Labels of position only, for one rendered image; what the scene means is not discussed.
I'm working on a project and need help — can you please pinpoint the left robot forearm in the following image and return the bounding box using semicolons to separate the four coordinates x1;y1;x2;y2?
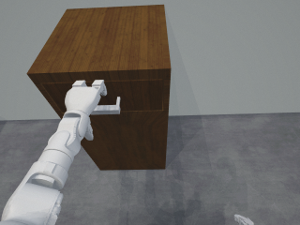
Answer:
1;110;90;221

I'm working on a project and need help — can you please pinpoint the handle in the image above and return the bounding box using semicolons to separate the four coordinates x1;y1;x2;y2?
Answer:
91;97;121;115

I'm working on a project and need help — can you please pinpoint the cabinet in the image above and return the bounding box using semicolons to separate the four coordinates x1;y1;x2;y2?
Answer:
26;5;172;171

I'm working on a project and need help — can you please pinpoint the robot left upper arm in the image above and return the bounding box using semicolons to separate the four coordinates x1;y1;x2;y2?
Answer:
0;182;64;225

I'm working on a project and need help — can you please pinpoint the drawer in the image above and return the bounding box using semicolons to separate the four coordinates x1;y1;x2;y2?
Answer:
42;79;163;113

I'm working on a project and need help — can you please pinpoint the right robot hand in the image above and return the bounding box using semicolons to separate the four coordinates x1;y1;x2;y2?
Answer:
234;214;254;225

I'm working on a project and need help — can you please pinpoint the left robot hand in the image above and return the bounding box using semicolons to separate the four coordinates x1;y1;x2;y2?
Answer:
65;80;107;141

